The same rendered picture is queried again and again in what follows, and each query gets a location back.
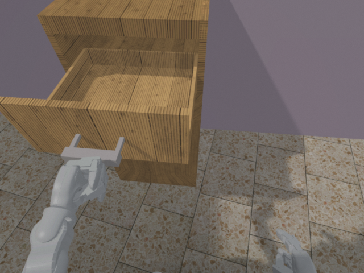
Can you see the drawer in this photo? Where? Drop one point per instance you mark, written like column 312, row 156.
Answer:
column 147, row 97

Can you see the left robot forearm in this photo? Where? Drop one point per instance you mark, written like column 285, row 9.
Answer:
column 50, row 240

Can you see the left robot hand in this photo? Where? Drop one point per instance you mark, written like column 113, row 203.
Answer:
column 89, row 173

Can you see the cabinet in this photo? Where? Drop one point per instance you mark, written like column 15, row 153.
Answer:
column 147, row 25

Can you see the handle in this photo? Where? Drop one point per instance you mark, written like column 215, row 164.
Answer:
column 108, row 157

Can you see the right robot hand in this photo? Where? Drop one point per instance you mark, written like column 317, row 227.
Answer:
column 297, row 262

